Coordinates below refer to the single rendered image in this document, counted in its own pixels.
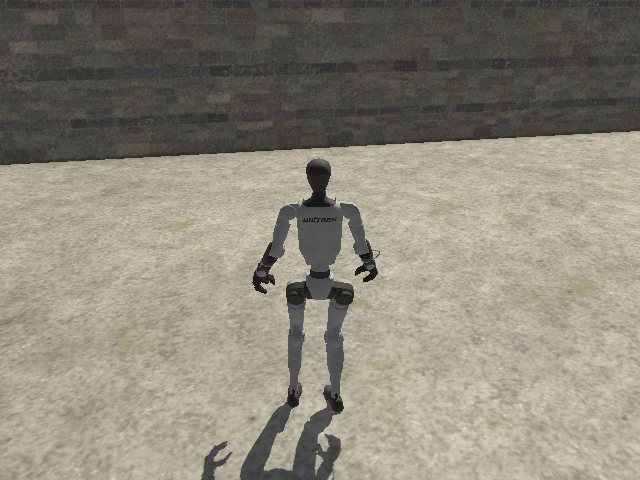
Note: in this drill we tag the robot left forearm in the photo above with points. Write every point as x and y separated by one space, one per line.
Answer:
266 263

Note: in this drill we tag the robot left thigh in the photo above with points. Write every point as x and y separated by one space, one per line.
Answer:
296 301

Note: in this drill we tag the robot left upper arm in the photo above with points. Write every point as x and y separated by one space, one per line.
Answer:
287 212

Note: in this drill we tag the robot right forearm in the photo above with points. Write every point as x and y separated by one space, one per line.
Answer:
368 259

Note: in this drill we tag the robot right hand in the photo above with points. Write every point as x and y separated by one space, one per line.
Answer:
371 276

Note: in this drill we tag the left robot foot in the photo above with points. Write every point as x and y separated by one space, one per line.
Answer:
293 399

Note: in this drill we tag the robot right upper arm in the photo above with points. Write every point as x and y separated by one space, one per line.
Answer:
351 211

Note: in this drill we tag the robot left hand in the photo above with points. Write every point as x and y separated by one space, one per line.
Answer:
257 281

